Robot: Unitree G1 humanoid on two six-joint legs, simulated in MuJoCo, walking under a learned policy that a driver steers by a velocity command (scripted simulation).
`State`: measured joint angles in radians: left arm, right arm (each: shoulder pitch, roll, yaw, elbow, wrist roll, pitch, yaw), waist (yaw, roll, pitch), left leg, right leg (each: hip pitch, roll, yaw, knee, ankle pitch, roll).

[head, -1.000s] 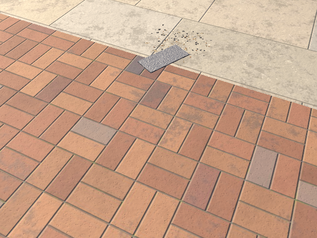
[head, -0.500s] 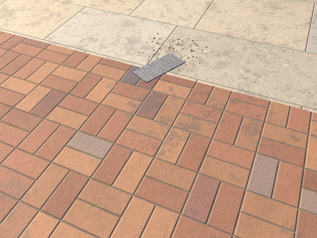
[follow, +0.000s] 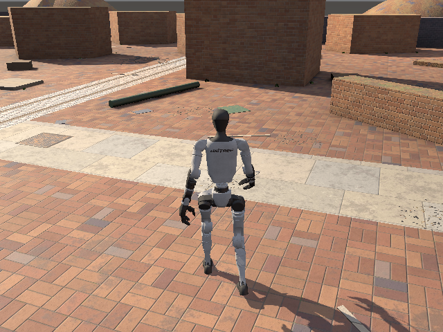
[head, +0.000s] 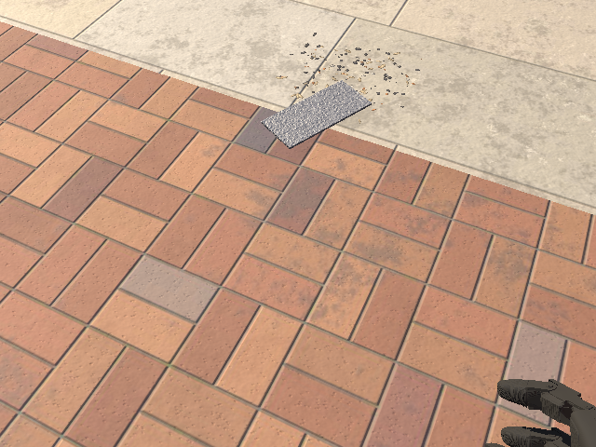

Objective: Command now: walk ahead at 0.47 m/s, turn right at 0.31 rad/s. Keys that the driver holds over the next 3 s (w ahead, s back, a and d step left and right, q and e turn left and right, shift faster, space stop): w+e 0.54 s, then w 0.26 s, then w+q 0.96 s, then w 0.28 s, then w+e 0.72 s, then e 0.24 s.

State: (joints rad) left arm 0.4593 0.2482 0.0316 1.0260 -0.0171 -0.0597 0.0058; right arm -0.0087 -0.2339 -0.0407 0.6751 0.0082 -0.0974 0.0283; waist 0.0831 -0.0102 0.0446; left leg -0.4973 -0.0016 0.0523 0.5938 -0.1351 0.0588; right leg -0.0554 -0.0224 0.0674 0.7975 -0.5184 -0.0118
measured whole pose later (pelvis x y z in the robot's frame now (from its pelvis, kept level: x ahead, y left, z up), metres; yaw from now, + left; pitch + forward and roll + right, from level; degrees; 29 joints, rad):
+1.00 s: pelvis +0.54 -0.13 +0.01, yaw -19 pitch +2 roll -2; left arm 0.34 0.28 0.07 0.84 0.00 -0.07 0.01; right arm 0.07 -0.26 -0.03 0.81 0.02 -0.09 0.05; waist 0.05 0.04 0.01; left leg -0.59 0.04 0.01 0.54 0.03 0.05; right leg 0.09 0.07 -0.01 0.23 -0.36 -0.05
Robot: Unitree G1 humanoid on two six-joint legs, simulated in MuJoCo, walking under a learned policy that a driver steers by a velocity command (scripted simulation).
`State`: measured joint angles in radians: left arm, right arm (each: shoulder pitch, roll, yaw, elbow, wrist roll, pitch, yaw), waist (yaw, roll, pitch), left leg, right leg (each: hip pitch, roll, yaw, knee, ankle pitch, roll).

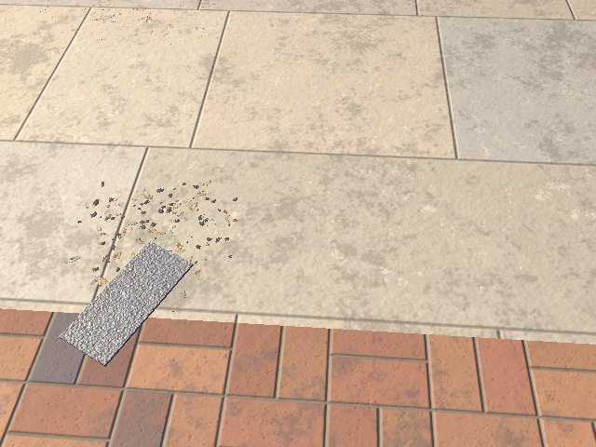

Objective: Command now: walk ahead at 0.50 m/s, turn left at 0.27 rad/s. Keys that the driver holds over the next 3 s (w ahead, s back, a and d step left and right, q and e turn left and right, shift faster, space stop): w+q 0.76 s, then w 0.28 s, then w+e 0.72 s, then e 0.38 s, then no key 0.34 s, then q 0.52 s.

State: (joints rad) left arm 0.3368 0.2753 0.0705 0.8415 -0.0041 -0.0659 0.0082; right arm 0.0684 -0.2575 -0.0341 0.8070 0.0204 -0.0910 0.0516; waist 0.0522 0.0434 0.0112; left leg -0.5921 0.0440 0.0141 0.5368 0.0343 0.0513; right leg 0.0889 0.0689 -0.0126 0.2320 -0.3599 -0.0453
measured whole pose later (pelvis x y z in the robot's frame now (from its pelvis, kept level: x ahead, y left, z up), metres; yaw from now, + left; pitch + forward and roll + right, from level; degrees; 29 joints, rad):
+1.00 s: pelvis +0.54 +0.13 +0.00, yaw +31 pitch +3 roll -2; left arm 0.38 0.29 0.07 0.86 -0.03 -0.07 -0.01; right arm 0.06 -0.26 -0.04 0.63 0.02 -0.04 0.05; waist 0.10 0.04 0.03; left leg -0.59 0.06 -0.02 0.60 -0.09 0.04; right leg 0.06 -0.01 -0.15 0.25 -0.34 0.03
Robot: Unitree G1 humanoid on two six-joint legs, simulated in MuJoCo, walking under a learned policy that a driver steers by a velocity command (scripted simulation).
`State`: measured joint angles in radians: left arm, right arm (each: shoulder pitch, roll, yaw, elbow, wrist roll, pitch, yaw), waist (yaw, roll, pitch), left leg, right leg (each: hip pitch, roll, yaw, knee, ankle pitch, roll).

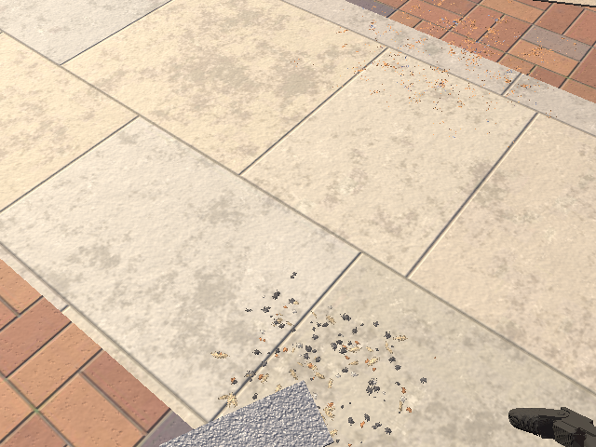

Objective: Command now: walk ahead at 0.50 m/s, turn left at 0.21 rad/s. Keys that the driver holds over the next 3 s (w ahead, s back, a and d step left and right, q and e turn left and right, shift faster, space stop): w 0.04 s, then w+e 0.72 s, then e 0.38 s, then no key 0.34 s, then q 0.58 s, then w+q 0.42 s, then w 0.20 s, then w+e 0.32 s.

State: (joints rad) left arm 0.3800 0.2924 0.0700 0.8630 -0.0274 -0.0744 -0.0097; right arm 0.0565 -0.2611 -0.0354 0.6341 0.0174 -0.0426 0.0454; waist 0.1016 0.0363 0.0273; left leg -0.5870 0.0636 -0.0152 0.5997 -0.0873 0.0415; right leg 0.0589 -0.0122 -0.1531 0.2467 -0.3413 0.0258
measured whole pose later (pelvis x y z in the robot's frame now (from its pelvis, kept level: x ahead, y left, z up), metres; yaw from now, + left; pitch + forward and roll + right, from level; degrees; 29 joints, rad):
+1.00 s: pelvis +0.54 -0.07 +0.00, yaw -29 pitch +2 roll +0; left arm 0.31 0.30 0.08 0.71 -0.02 0.00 0.03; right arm 0.03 -0.28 -0.05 0.69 -0.01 -0.08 0.01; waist 0.07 0.03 0.04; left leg -0.55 -0.01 -0.10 0.52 0.00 -0.05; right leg -0.16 0.13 0.19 0.49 -0.34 -0.07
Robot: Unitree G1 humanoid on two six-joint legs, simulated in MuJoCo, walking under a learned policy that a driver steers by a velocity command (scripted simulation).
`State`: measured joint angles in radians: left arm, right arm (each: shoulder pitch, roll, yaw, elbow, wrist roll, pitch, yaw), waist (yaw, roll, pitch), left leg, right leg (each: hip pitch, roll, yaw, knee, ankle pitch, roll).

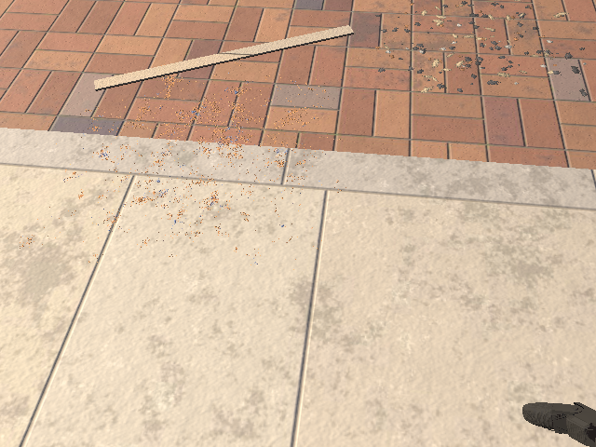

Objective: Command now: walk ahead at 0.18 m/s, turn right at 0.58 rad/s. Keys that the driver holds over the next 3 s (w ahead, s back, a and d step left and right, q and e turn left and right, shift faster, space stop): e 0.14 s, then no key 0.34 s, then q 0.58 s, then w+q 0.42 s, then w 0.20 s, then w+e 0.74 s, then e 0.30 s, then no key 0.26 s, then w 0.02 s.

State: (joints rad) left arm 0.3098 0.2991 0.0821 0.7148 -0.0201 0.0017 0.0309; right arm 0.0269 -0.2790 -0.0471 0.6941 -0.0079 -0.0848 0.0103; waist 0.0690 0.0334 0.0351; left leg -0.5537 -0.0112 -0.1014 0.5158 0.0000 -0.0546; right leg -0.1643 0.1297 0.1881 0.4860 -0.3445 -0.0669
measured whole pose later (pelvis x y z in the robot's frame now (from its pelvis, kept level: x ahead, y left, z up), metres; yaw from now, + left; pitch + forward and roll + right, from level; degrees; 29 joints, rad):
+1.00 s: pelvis +0.11 +0.01 +0.00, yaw +2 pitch +2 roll -2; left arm 0.13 0.30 0.08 0.67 0.00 0.02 0.06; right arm 0.18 -0.30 -0.06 0.74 0.01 0.01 -0.01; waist -0.02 -0.01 0.05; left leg -0.35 -0.04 -0.08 0.50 -0.19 0.04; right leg -0.47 0.03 0.05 1.03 -0.48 0.06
